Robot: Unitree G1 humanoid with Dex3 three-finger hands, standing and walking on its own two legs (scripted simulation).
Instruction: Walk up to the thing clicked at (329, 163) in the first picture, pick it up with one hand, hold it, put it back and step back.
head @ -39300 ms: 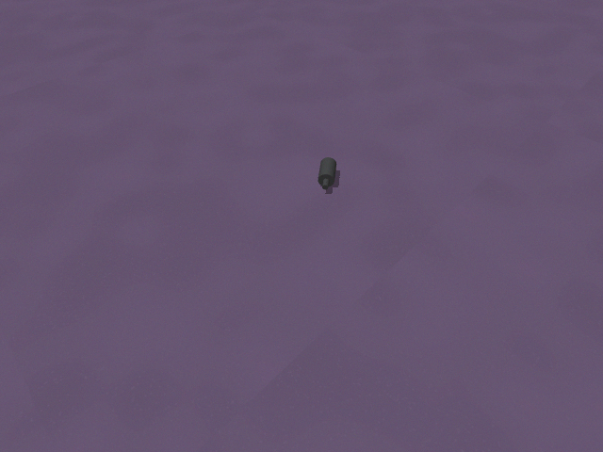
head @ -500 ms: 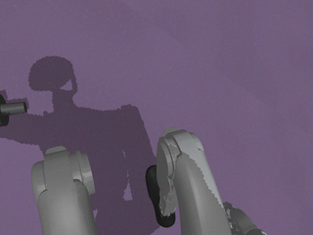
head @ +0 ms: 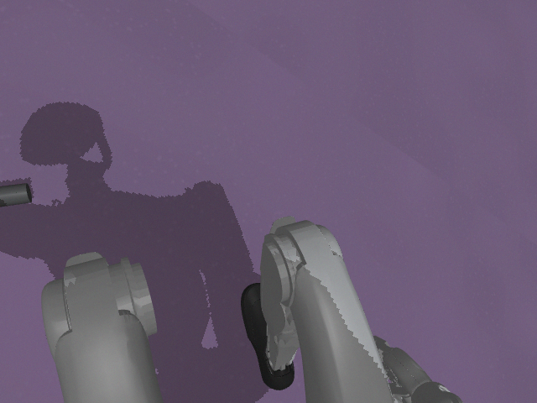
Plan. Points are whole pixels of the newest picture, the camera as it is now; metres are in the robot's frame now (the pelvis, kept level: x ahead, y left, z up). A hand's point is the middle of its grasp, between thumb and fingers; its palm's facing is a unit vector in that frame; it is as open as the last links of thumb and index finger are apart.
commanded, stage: rest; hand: left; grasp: from above
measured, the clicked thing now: out of the picture +0.40 +0.36 -0.25
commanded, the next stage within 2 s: open in 0.12 s
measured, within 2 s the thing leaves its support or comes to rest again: rests again in 0.30 s
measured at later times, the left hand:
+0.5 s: hand out of the picture +0.40 +0.38 -0.21, palm faces -0.44 -0.13 -0.89, open 11.4 cm
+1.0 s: hand out of the picture +0.40 +0.38 -0.22, palm faces -0.44 -0.15 -0.89, open 13.9 cm
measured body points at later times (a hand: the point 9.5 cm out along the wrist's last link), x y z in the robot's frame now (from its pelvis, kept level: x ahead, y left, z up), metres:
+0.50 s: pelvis +0.00 +0.00 +0.00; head +0.24 +0.14 +0.35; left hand +0.42 +0.38 -0.16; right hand +0.09 -0.26 -0.07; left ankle +0.06 +0.13 -0.26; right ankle +0.11 -0.13 -0.25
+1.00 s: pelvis +0.00 +0.00 +0.00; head +0.24 +0.15 +0.35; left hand +0.42 +0.39 -0.16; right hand +0.10 -0.26 -0.06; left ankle +0.06 +0.13 -0.26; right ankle +0.11 -0.13 -0.25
